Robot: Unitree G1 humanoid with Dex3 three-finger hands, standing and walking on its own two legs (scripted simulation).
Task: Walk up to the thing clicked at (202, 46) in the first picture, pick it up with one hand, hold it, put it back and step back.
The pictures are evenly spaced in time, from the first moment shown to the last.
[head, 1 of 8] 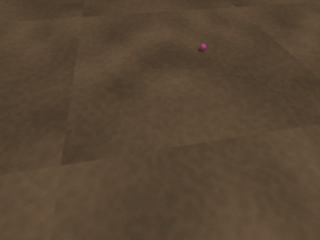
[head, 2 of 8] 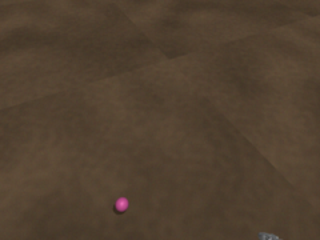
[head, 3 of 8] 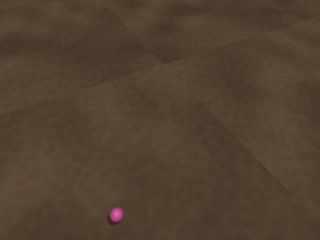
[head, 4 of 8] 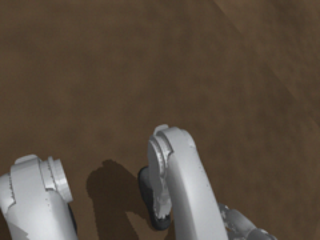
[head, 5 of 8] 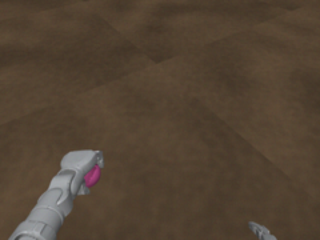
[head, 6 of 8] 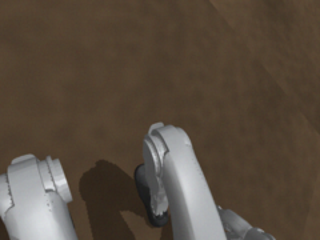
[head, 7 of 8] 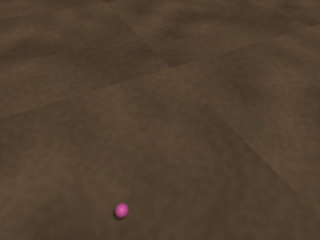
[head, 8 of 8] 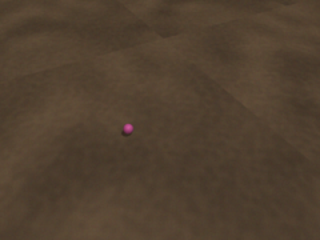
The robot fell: no
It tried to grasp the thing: yes
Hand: left
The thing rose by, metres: 0.69
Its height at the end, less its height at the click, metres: +0.00
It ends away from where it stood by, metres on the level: 0.01
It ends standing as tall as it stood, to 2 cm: yes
